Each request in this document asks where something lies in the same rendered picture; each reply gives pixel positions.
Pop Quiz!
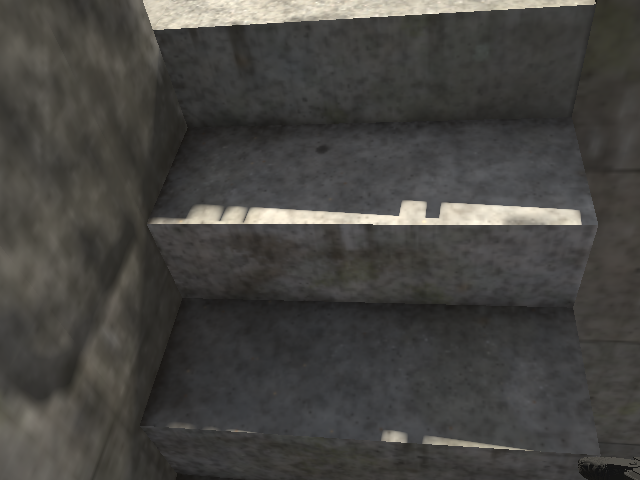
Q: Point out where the robot right hand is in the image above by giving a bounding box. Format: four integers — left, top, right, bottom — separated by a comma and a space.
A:
578, 456, 640, 480

